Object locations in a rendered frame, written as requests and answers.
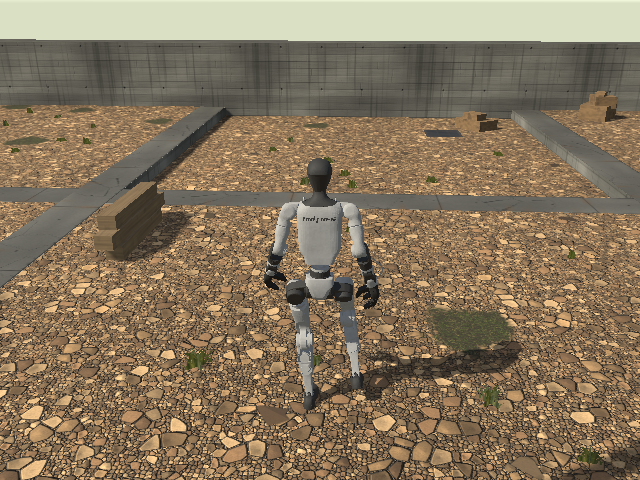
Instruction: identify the right robot upper arm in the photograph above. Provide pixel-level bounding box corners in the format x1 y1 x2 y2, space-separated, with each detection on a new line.
340 202 367 258

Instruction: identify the left robot foot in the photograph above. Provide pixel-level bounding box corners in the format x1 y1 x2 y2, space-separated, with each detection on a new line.
303 384 319 410

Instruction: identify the robot right hand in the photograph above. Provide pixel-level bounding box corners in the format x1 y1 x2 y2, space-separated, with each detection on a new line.
356 285 379 309

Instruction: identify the left robot upper arm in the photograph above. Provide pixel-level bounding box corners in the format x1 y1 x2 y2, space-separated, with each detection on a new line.
272 202 299 256

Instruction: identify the robot right forearm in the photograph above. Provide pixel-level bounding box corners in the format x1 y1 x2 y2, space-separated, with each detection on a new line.
357 243 377 288

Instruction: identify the left robot shin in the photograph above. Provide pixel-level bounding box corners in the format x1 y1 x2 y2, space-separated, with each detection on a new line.
296 333 314 396

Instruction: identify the robot left hand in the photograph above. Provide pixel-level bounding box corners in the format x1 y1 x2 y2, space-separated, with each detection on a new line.
263 272 287 290

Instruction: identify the robot left forearm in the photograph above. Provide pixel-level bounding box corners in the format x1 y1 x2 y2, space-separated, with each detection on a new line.
265 241 283 276

